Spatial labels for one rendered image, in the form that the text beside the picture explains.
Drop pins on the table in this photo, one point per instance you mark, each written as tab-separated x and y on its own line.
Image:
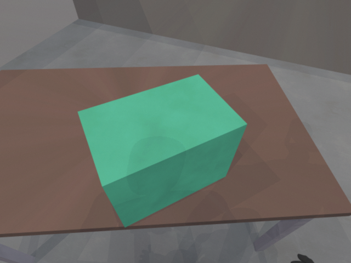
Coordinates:
49	183

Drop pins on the carton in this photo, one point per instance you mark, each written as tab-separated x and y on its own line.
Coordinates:
158	146

